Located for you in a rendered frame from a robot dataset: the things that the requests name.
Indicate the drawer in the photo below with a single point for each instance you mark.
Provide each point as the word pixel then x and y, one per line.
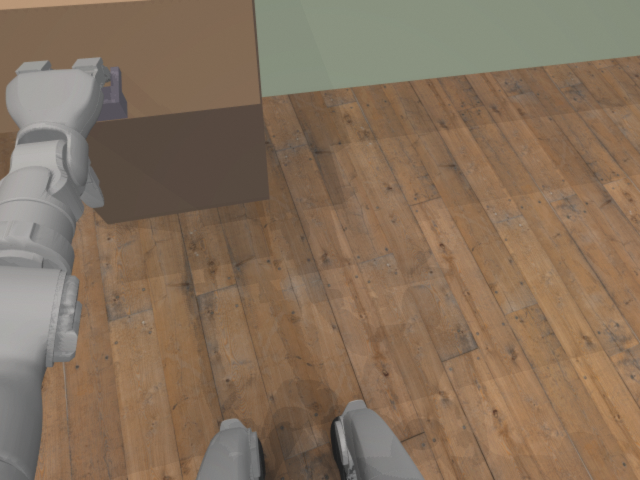
pixel 175 56

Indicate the robot right thigh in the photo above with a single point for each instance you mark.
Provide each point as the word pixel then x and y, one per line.
pixel 368 443

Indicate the right robot shin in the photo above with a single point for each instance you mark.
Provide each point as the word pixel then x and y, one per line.
pixel 353 405

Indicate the cabinet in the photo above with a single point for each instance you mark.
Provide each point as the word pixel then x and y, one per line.
pixel 175 163

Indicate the left robot forearm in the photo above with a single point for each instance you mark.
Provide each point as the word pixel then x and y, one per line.
pixel 40 197

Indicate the robot left upper arm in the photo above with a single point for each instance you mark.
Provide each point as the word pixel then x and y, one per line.
pixel 39 325

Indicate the robot left hand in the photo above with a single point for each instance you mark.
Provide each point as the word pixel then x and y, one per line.
pixel 72 97

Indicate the handle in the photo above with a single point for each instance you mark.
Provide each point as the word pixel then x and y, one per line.
pixel 114 104

